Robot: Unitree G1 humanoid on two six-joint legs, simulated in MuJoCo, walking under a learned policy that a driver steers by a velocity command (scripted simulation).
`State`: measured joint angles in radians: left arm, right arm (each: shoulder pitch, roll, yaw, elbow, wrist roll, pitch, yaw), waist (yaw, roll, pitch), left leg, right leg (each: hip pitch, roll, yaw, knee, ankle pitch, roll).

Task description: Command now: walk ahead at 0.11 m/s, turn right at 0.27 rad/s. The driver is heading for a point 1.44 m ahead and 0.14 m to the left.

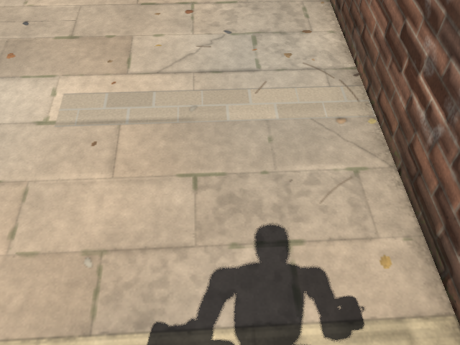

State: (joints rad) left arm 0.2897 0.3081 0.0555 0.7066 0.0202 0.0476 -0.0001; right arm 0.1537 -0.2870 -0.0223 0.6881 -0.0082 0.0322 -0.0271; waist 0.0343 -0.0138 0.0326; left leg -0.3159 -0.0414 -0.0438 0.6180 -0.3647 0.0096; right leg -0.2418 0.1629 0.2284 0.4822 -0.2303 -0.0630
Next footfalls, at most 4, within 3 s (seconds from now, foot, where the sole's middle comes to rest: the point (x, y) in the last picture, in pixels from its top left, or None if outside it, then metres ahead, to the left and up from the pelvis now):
0.02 left None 0.05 0.10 -0.77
0.48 right None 0.24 -0.12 -0.77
1.00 left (232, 305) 0.59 0.04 -0.77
1.54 right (289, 224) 0.89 -0.15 -0.77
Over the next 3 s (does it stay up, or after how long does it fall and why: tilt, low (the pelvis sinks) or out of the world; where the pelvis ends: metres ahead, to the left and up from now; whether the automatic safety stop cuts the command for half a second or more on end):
stays up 1.40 0.04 0.00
